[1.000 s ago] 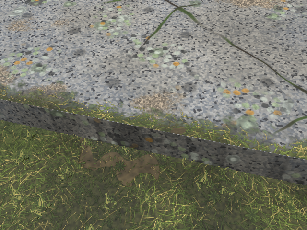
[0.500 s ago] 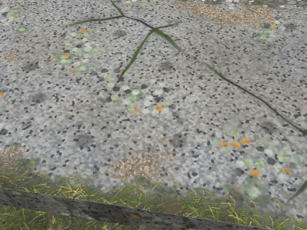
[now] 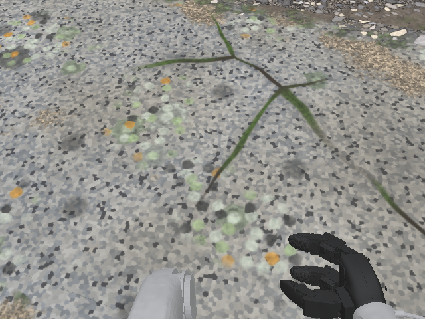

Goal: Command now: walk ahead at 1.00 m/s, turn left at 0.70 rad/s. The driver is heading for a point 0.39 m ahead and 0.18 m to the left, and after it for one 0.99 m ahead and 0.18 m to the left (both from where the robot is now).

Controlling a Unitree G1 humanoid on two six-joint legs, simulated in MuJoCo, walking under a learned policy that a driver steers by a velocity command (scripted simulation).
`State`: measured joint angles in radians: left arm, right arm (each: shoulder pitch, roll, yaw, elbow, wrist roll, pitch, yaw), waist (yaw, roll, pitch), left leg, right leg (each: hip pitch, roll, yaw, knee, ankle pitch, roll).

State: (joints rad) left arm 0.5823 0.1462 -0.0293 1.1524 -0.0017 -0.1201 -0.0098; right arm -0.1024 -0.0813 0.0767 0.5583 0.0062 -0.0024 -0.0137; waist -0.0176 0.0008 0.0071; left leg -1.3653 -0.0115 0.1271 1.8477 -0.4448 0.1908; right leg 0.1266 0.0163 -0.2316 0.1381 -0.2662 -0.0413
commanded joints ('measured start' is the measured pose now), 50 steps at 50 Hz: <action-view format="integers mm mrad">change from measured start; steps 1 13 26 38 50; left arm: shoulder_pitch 0 -490 -259 -96 -191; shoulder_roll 295 95 245 265 226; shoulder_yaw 41 -4 105 85 80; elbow -149 -722 -593 -324 -429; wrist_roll -61 71 81 14 -10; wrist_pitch -26 55 21 -18 24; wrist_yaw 62 25 25 -7 33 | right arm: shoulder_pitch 89 348 471 35 305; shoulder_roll -131 -263 -263 -210 -260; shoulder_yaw -19 -136 -133 -68 -125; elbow -46 241 99 -78 94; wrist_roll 29 -32 -20 -39 -1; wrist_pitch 9 -109 -91 -61 -107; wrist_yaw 25 23 4 96 41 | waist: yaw -154 121 66 29 60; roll -37 -147 -171 -70 -45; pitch -203 154 -334 96 -85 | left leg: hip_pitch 942 722 531 882 1232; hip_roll -112 -95 -33 -22 262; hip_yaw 237 -460 -251 -17 -427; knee -369 -1555 -315 -1122 -1520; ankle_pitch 37 221 115 429 1056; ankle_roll -9 65 -89 -61 142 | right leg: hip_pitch -427 -1014 189 -327 -758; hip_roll -225 -87 -426 -188 -114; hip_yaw -12 280 963 179 317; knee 83 1365 216 -102 1179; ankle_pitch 1893 -177 -89 707 -152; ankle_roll -5 4 -165 -69 79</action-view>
